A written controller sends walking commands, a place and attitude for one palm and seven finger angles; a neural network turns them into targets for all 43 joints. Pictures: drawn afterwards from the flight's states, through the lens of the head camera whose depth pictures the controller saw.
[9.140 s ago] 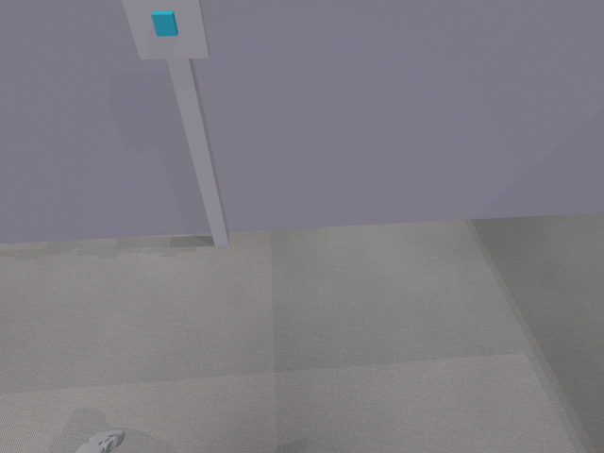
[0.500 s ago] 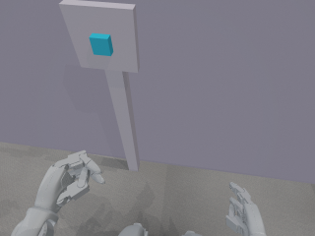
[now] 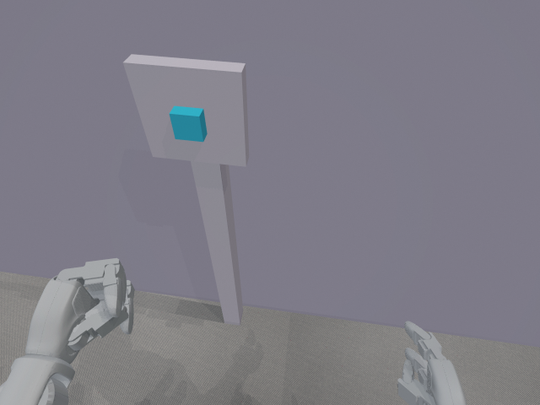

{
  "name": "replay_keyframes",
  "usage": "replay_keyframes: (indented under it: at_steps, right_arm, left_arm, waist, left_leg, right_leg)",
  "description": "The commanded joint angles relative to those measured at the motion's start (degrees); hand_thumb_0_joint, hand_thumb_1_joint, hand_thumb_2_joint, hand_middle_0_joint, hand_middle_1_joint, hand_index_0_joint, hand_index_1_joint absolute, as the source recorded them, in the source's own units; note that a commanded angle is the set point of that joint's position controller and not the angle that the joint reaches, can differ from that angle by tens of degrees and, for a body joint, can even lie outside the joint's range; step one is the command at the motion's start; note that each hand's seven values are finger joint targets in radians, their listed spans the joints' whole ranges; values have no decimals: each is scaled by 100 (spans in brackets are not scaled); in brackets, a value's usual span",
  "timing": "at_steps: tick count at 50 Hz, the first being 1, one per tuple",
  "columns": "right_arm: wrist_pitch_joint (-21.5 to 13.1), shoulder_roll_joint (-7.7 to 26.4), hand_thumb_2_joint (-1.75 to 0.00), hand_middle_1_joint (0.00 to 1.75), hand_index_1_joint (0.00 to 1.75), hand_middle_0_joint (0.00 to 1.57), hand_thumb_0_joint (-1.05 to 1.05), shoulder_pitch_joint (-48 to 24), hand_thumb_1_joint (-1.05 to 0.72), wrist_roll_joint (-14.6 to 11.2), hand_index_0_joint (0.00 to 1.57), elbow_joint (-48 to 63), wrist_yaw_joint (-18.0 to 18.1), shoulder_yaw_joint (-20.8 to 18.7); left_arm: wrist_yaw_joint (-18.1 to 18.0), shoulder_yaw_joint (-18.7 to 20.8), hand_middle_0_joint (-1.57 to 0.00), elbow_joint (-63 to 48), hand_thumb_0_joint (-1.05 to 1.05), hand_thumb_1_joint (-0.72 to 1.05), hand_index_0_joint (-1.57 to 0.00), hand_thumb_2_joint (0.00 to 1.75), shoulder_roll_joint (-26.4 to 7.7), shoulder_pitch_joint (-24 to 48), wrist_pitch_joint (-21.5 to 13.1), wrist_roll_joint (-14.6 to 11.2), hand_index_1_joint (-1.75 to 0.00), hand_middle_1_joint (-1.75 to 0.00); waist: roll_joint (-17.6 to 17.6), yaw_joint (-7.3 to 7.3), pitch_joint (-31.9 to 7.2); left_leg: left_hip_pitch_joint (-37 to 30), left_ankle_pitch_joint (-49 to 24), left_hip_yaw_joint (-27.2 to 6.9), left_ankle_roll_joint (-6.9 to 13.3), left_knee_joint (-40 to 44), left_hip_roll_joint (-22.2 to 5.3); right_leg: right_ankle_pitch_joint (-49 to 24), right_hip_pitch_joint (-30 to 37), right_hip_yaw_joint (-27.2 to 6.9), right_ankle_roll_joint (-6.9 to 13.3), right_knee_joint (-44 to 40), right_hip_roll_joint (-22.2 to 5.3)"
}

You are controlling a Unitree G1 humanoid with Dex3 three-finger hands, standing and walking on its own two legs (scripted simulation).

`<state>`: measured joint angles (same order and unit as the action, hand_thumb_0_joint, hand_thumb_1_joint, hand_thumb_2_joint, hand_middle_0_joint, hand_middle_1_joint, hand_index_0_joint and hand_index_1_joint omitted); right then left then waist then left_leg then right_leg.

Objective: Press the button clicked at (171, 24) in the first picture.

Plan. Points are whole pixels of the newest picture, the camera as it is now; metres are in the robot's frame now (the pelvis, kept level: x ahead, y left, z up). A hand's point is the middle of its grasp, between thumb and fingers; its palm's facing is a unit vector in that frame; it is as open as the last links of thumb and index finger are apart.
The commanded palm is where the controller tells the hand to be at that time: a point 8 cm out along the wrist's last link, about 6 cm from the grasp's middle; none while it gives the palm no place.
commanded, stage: raise the hand and make a fist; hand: left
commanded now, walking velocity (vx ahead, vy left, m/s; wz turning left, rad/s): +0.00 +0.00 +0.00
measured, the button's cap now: (189, 123) +0.50 +0.18 +0.17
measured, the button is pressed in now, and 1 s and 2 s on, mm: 0 0 0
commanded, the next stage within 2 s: aim a knuckle at the button in 0.80 s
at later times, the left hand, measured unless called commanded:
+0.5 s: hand (110, 275) +0.22 +0.20 +0.16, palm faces -0.03 -1.00 -0.09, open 3.1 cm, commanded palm +0.18 +0.25 +0.16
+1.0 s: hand (129, 277) +0.22 +0.18 +0.16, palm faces +0.01 -1.00 -0.08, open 3.1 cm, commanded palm +0.20 +0.23 +0.16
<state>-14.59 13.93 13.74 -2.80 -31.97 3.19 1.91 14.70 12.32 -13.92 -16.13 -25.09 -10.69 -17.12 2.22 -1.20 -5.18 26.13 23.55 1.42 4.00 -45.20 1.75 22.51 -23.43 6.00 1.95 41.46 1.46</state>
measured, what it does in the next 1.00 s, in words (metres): stands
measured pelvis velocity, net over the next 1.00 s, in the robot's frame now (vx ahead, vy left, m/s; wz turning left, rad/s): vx -0.02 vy -0.03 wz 0.00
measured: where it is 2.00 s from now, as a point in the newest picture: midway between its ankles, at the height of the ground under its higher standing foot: outside the picture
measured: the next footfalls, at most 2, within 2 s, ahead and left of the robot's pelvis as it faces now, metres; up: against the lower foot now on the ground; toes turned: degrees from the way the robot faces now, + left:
none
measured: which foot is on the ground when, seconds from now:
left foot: down 0.00-1.00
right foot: down 0.00-1.00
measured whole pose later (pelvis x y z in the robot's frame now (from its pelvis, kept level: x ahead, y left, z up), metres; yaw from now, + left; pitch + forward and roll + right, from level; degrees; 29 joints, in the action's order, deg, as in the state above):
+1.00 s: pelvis -0.02 -0.03 +0.02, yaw +0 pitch -2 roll -1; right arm -16.2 15.2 12.7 -3.5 -36.5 5.4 4.1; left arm 18.4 16.0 -6.6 -18.2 -10.5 1.7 -18.5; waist 3.5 -2.5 -1.5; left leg 14.4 16.9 0.7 1.8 -33.4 1.0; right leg 16.8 -12.3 6.3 4.1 30.9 2.7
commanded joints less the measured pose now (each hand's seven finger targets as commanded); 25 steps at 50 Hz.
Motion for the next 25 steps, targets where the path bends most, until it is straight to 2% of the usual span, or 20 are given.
replay_keyframes:
  at_steps: [1, 3, 4, 5, 8, 10, 12, 13, 14, 16, 17, 18, 19, 20, 22, 24, 25]
  right_arm:
    - [-308, 727, -90, 30, 30, 20, 0, -382, -90, -55, 20, 834, 50, -212]
    - [-283, 759, -90, 30, 30, 20, 0, -438, -90, -80, 20, 842, 92, -193]
    - [-274, 767, -90, 30, 30, 20, 0, -472, -90, -90, 20, 890, 107, -174]
    - [-265, 767, -90, 30, 30, 20, 0, -519, -90, -86, 20, 912, 122, -150]
    - [-256, 732, -90, 30, 30, 20, 0, -610, -90, -40, 20, 908, 163, -77]
    - [-283, 676, -90, 30, 30, 20, 0, -648, -90, -48, 20, 890, 172, -57]
    - [-326, 658, -90, 30, 30, 20, 0, -682, -90, -56, 20, 815, 174, -25]
    - [-336, 679, -90, 30, 30, 20, 0, -698, -90, -42, 20, 772, 172, -3]
    - [-354, 684, -90, 30, 30, 20, 0, -726, -90, -71, 20, 742, 180, -8]
    - [-390, 707, -90, 30, 30, 20, 0, -735, -90, -95, 20, 692, 194, -10]
    - [-403, 718, -90, 30, 30, 20, 0, -734, -90, -102, 20, 679, 207, -17]
    - [-406, 735, -90, 30, 30, 20, 0, -755, -90, -106, 20, 670, 211, -17]
    - [-400, 757, -90, 30, 30, 20, 0, -783, -90, -124, 20, 668, 222, -17]
    - [-394, 758, -90, 30, 30, 20, 0, -804, -90, -127, 20, 680, 238, -22]
    - [-382, 750, -90, 30, 30, 20, 0, -840, -90, -133, 20, 708, 239, -21]
    - [-373, 734, -90, 30, 30, 20, 0, -898, -90, -122, 20, 722, 224, -19]
    - [-372, 728, -90, 30, 30, 20, 0, -921, -90, -115, 20, 728, 214, -17]
  left_arm:
    - [113, 228, -130, -924, 0, 90, -130, 90, -616, 775, -18, -69, -150, -150]
    - [240, 231, -130, -676, 0, 90, -130, 90, -688, 856, 271, -51, -150, -150]
    - [269, 310, -130, -734, 0, 90, -130, 90, -808, 964, 387, -41, -150, -150]
    - [288, 383, -130, -829, 0, 90, -130, 90, -940, 1147, 474, -28, -150, -150]
    - [221, 796, -130, -1063, 0, 90, -130, 90, -1279, 1580, 585, -116, -150, -150]
    - [175, 937, -130, -1210, 0, 90, -130, 90, -1302, 1812, 541, -188, -150, -150]
    - [155, 922, -130, -1195, 0, 90, -130, 90, -1229, 2004, 496, -254, -150, -150]
    - [170, 915, -130, -1039, 0, 90, -130, 90, -1243, 2068, 542, -268, -150, -150]
    - [218, 811, -130, -932, 0, 90, -130, 90, -1133, 2148, 592, -287, -150, -150]
    - [307, 703, -130, -773, 0, 90, -130, 90, -1112, 2235, 736, -244, -150, -150]
    - [358, 683, -130, -709, 0, 90, -130, 90, -1124, 2273, 835, -232, -150, -150]
    - [416, 690, -130, -588, 0, 90, -130, 90, -1143, 2281, 954, -239, -150, -150]
    - [454, 709, -130, -529, 0, 90, -130, 90, -1215, 2364, 1068, -228, -150, -150]
    - [470, 812, -130, -533, 0, 90, -130, 90, -1329, 2425, 1169, -233, -150, -150]
    - [508, 816, -130, -429, 0, 90, -130, 90, -1255, 2276, 1320, -225, -150, -150]
    - [485, 974, -130, -457, 0, 90, -130, 90, -1289, 2214, 1363, -295, -150, -150]
    - [466, 999, -130, -556, 0, 90, -130, 90, -1300, 2231, 1329, -308, -150, -150]
  waist:
    - [255, 77, -387]
    - [13, 55, -239]
    - [-31, 19, -289]
    - [107, -13, -310]
    - [27, -93, -439]
    - [133, -112, -586]
    - [319, -105, -518]
    - [175, -100, -437]
    - [219, -66, -299]
    - [439, -61, -205]
    - [381, -59, -218]
    - [110, -70, -173]
    - [41, -80, -79]
    - [-20, -105, -104]
    - [-68, -124, -67]
    - [-191, -165, -131]
    - [-116, -174, -162]
  left_leg:
    - [-904, -2022, -670, -398, 1036, -360]
    - [-833, -1726, -652, -325, 1147, -328]
    - [-846, -1652, -658, -319, 1230, -326]
    - [-905, -1571, -662, -314, 1302, -317]
    - [-1075, -1649, -699, -311, 1432, -320]
    - [-1294, -1737, -683, -327, 1492, -318]
    - [-1403, -1686, -687, -349, 1558, -317]
    - [-1347, -1605, -695, -322, 1589, -314]
    - [-1356, -1491, -683, -308, 1624, -307]
    - [-1424, -1405, -694, -311, 1702, -302]
    - [-1445, -1377, -693, -298, 1730, -298]
    - [-1391, -1374, -672, -257, 1725, -288]
    - [-1323, -1283, -647, -238, 1766, -286]
    - [-1327, -1235, -645, -220, 1791, -272]
    - [-1334, -1223, -628, -218, 1826, -258]
    - [-1326, -1276, -588, -208, 1799, -228]
    - [-1356, -1326, -550, -205, 1775, -217]
  right_leg:
    - [-1478, 109, -137, -43, -634, -57]
    - [-1374, 255, -177, -35, -797, -54]
    - [-1334, 333, -179, -42, -841, -73]
    - [-1254, 384, -192, -31, -887, -81]
    - [-1275, 610, -178, -12, -979, -67]
    - [-1304, 691, -177, -12, -1041, -72]
    - [-1263, 691, -165, -6, -1109, -68]
    - [-1217, 725, -192, -4, -1171, -43]
    - [-1151, 675, -213, -11, -1237, -61]
    - [-1123, 673, -230, -4, -1312, -82]
    - [-1142, 710, -238, -10, -1346, -97]
    - [-1164, 791, -282, -14, -1420, -89]
    - [-1085, 801, -298, -29, -1467, -109]
    - [-1028, 837, -317, -38, -1508, -124]
    - [-997, 852, -309, -46, -1526, -129]
    - [-1002, 939, -359, -54, -1570, -143]
    - [-1042, 976, -386, -58, -1582, -150]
